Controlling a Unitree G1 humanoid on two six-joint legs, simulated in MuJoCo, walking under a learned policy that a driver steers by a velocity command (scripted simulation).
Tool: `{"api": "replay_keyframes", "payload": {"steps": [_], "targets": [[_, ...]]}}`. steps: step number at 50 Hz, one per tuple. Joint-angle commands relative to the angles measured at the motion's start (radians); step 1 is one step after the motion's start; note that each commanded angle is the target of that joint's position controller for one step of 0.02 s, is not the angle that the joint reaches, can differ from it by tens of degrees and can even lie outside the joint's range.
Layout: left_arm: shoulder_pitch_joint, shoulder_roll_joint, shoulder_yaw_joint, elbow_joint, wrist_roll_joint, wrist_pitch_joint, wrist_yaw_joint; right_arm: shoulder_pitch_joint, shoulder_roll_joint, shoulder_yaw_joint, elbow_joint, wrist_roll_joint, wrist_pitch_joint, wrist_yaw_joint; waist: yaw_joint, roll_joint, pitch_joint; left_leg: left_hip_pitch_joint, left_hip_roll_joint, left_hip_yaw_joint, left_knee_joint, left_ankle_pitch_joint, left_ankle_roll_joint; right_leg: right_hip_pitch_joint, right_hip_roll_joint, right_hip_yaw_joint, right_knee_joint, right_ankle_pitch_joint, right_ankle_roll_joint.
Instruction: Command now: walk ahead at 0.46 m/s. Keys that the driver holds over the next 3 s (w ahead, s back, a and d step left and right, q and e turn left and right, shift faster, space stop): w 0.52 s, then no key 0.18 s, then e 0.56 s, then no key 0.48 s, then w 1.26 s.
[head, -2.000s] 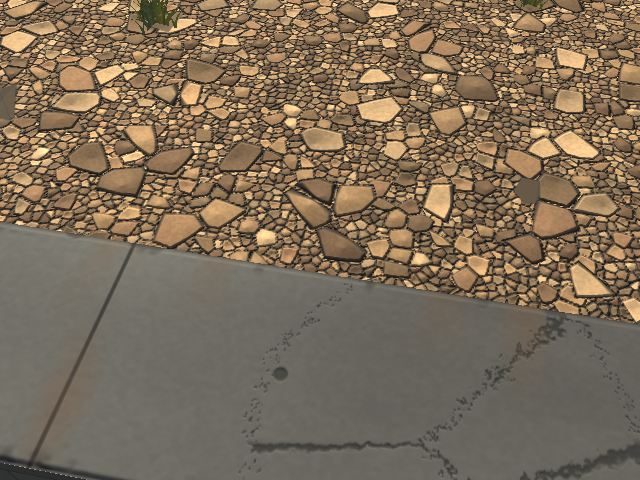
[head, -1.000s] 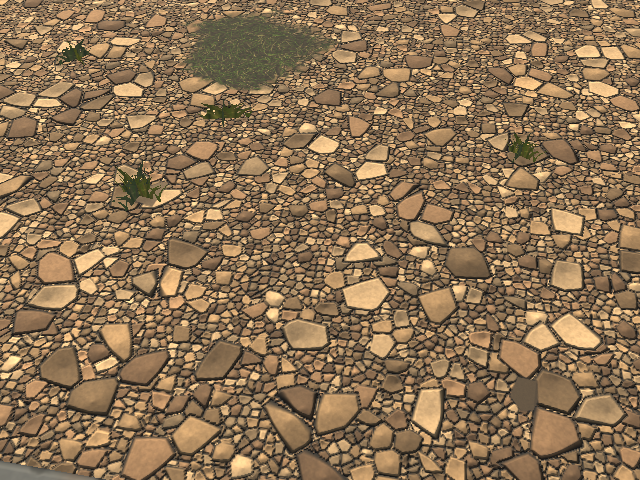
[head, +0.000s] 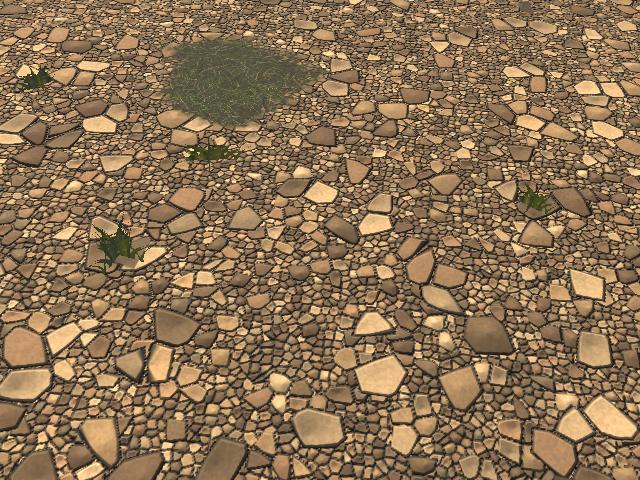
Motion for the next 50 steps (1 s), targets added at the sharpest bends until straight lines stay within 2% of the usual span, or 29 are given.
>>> {"api": "replay_keyframes", "payload": {"steps": [1, 6, 11, 14, 15, 16, 17, 18, 19, 20, 21, 22, 24, 26, 27, 30, 33, 36, 38, 39, 40, 41, 42, 43, 44, 45, 46, 48, 50], "targets": [[-0.033, 0.042, 0.015, -0.044, 0.012, 0.007, 0.0, 0.018, -0.134, -0.019, -0.039, -0.002, -0.02, -0.014, 0.02, 0.087, 0.127, 0.055, 0.25, -0.238, -0.261, 0.075, 0.141, -0.224, -0.061, 0.03, -0.104, 0.094, 0.02], [-0.238, 0.014, 0.007, -0.112, 0.009, -0.003, -0.008, 0.06, -0.158, -0.025, -0.057, 0.007, -0.018, -0.036, -0.025, 0.082, 0.148, 0.052, 0.218, -0.133, -0.305, 0.195, 0.13, -0.152, -0.018, -0.036, -0.462, 0.278, 0.063], [-0.353, 0.017, 0.002, -0.16, 0.002, -0.016, -0.036, 0.132, -0.166, -0.039, -0.032, 0.02, 0.001, -0.042, -0.037, 0.093, 0.183, 0.217, 0.259, -0.091, -0.274, 0.295, 0.117, -0.118, 0.015, -0.042, -0.672, 0.292, 0.022], [-0.296, 0.07, 0.022, -0.16, 0.001, -0.027, -0.046, 0.103, -0.202, -0.057, -0.045, 0.017, 0.022, -0.047, 0.02, 0.144, 0.106, 0.344, 0.284, -0.079, -0.142, 0.674, 0.09, 0.001, 0.068, -0.067, -0.708, 0.203, -0.017], [-0.215, 0.1, 0.037, -0.141, 0.002, -0.024, -0.043, 0.095, -0.216, -0.064, -0.048, 0.009, 0.032, -0.048, 0.06, 0.18, 0.047, 0.378, 0.279, -0.073, -0.043, 0.849, 0.078, 0.094, 0.101, -0.085, -0.698, 0.151, -0.033], [-0.061, 0.143, 0.061, -0.098, 0.003, -0.02, -0.036, 0.077, -0.213, -0.063, -0.055, 0.003, 0.045, -0.047, 0.137, 0.192, -0.047, 0.354, 0.242, -0.04, 0.149, 0.959, 0.055, 0.286, 0.136, -0.115, -0.709, 0.149, -0.057], [0.118, 0.185, 0.078, -0.055, 0.012, -0.013, -0.024, 0.067, -0.19, -0.053, -0.076, -0.002, 0.047, -0.046, 0.21, 0.177, -0.172, 0.125, 0.213, -0.039, 0.404, 0.782, 0.03, 0.626, 0.035, -0.006, -0.639, 0.139, -0.104], [0.27, 0.278, 0.103, -0.027, 0.04, -0.01, -0.016, 0.19, -0.051, -0.015, -0.095, 0.0, 0.027, -0.028, 0.161, -0.078, -0.355, -0.336, 0.031, -0.05, 0.85, 0.28, -0.044, 1.066, -0.252, 0.492, -0.67, -0.062, -0.292], [0.245, 0.211, 0.079, -0.018, 0.037, -0.008, -0.011, 0.159, -0.057, -0.01, -0.081, 0.021, -0.006, -0.023, 0.156, -0.15, -0.423, -0.479, -0.049, -0.205, 1.059, -0.312, -0.04, 1.084, -0.318, 0.777, -0.862, -0.121, -0.303], [0.155, 0.158, 0.063, -0.03, 0.022, -0.009, -0.007, 0.046, -0.149, -0.036, -0.127, 0.055, -0.028, -0.021, 0.15, -0.13, -0.268, -0.577, 0.021, -0.237, 1.13, -0.286, -0.013, 0.959, -0.268, 0.625, -0.888, -0.129, -0.232], [0.066, 0.116, 0.049, -0.051, 0.02, -0.011, -0.005, -0.037, -0.177, -0.039, -0.153, 0.065, -0.038, -0.027, 0.12, -0.044, -0.155, -0.58, 0.082, -0.201, 1.098, -0.193, 0.0, 0.777, -0.241, 0.466, -0.91, -0.053, -0.192], [0.006, 0.08, 0.038, -0.054, 0.026, -0.017, -0.01, -0.077, -0.181, -0.048, -0.162, 0.05, -0.035, -0.037, 0.083, 0.03, -0.068, -0.551, 0.128, -0.171, 1.022, -0.127, 0.0, 0.611, -0.204, 0.355, -0.948, 0.029, -0.169], [-0.031, 0.046, 0.028, -0.041, 0.043, -0.027, -0.017, -0.031, -0.147, -0.054, -0.16, 0.038, -0.006, -0.045, 0.016, -0.02, -0.014, -0.443, 0.179, -0.171, 0.933, -0.068, 0.002, 0.432, -0.14, 0.236, -1.012, 0.045, -0.15], [-0.009, 0.067, 0.032, -0.022, 0.037, -0.033, -0.018, -0.03, -0.112, -0.049, -0.166, 0.031, 0.018, -0.048, -0.002, -0.034, 0.04, -0.444, 0.201, -0.156, 0.864, -0.054, -0.012, 0.346, -0.124, 0.176, -1.065, 0.061, -0.163], [-0.002, 0.086, 0.035, -0.018, 0.041, -0.036, -0.014, -0.058, -0.122, -0.051, -0.177, 0.022, 0.025, -0.051, -0.006, -0.021, 0.068, -0.456, 0.2, -0.146, 0.813, -0.029, -0.028, 0.317, -0.122, 0.142, -1.072, 0.192, -0.17], [0.014, 0.112, 0.04, -0.014, 0.044, -0.027, 0.006, -0.144, -0.12, -0.048, -0.21, 0.007, 0.024, -0.051, 0.001, -0.009, 0.068, -0.439, 0.174, -0.106, 0.565, 0.132, -0.061, 0.316, -0.071, 0.007, -1.025, 0.546, -0.137], [0.079, 0.131, 0.042, 0.003, 0.034, -0.015, 0.015, -0.261, -0.096, -0.036, -0.233, 0.011, 0.017, -0.04, 0.058, -0.015, 0.036, -0.359, 0.108, -0.063, 0.333, 0.309, -0.058, 0.375, -0.048, -0.036, -0.995, 0.563, -0.102], [0.103, 0.131, 0.042, 0.021, 0.02, 0.006, 0.022, -0.316, -0.125, -0.041, -0.258, 0.009, 0.018, -0.028, 0.075, -0.033, 0.02, -0.351, 0.087, -0.093, 0.226, 0.311, -0.039, 0.493, -0.09, 0.009, -0.917, 0.522, -0.087], [0.087, 0.137, 0.046, 0.024, 0.012, 0.02, 0.027, -0.293, -0.166, -0.056, -0.263, -0.002, 0.01, -0.025, 0.041, -0.04, 0.006, -0.302, 0.068, -0.111, 0.148, 0.274, -0.016, 0.543, -0.103, 0.065, -0.826, 0.489, -0.057], [0.066, 0.134, 0.045, 0.017, 0.01, 0.026, 0.03, -0.229, -0.185, -0.067, -0.242, -0.01, 0.004, -0.028, 0.003, -0.03, -0.018, -0.208, 0.05, -0.094, 0.084, 0.332, 0.0, 0.54, -0.073, 0.068, -0.747, 0.485, -0.033], [0.088, 0.113, 0.04, 0.006, 0.023, 0.025, 0.03, -0.16, -0.248, -0.086, -0.224, -0.021, -0.002, -0.037, -0.008, 0.024, -0.077, -0.049, 0.102, -0.122, 0.089, 0.643, 0.025, 0.482, -0.002, 0.044, -0.611, 0.399, 0.007], [0.14, 0.049, 0.021, -0.014, 0.043, 0.019, 0.027, -0.08, -0.308, -0.095, -0.229, -0.04, 0.002, -0.048, -0.003, 0.181, -0.212, 0.264, 0.316, -0.292, 0.191, 1.049, 0.123, 0.246, 0.097, -0.003, -0.331, -0.028, 0.063], [0.233, 0.013, 0.006, -0.009, 0.022, 0.018, 0.026, -0.059, -0.285, -0.089, -0.236, -0.025, 0.022, -0.049, -0.001, 0.372, -0.363, 0.427, 0.498, -0.511, 0.167, 1.089, 0.276, 0.062, 0.174, 0.013, -0.055, -0.547, 0.106], [0.212, 0.116, 0.036, -0.002, 0.005, 0.03, 0.024, -0.071, -0.232, -0.074, -0.26, -0.012, 0.038, -0.045, -0.017, 0.246, -0.375, 0.347, 0.457, -0.502, 0.121, 0.866, 0.259, 0.037, 0.126, 0.101, 0.063, -0.556, 0.108], [0.139, 0.13, 0.047, -0.027, -0.007, 0.047, 0.028, -0.138, -0.212, -0.068, -0.278, -0.006, 0.048, -0.05, -0.003, 0.183, -0.278, 0.254, 0.421, -0.423, 0.087, 0.638, 0.22, -0.03, 0.09, 0.075, 0.102, -0.489, 0.112], [0.104, 0.109, 0.05, -0.034, -0.004, 0.07, 0.038, -0.197, -0.194, -0.062, -0.283, -0.003, 0.054, -0.056, 0.017, 0.135, -0.183, 0.122, 0.385, -0.366, 0.032, 0.43, 0.198, -0.049, 0.052, 0.054, 0.08, -0.421, 0.124], [0.089, 0.11, 0.059, -0.041, 0.004, 0.096, 0.049, -0.249, -0.176, -0.058, -0.288, -0.005, 0.058, -0.062, 0.036, 0.138, -0.121, -0.006, 0.358, -0.316, -0.023, 0.255, 0.179, -0.013, 0.023, 0.053, 0.04, -0.363, 0.132], [0.103, 0.077, 0.061, -0.062, 0.013, 0.127, 0.058, -0.296, -0.188, -0.064, -0.283, -0.026, 0.064, -0.066, 0.064, 0.181, -0.062, -0.182, 0.317, -0.22, -0.097, 0.123, 0.173, 0.09, 0.029, 0.007, -0.009, -0.283, 0.139], [0.099, 0.068, 0.065, -0.086, 0.018, 0.135, 0.06, -0.309, -0.194, -0.069, -0.279, -0.027, 0.062, -0.074, 0.07, 0.181, -0.063, -0.195, 0.321, -0.164, -0.114, 0.131, 0.182, 0.111, 0.024, -0.006, -0.082, -0.243, 0.135]]}}
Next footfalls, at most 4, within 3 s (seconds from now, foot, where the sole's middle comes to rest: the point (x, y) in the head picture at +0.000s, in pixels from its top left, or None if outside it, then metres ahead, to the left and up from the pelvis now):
0.34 right None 0.41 -0.13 -0.78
0.80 left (267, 433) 0.66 0.10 -0.78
1.22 right None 0.55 -0.14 -0.78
1.62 left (274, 441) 0.64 0.08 -0.78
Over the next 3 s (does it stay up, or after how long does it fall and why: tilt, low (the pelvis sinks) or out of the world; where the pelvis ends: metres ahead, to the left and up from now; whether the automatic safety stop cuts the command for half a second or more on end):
stays up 1.08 -0.22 -0.02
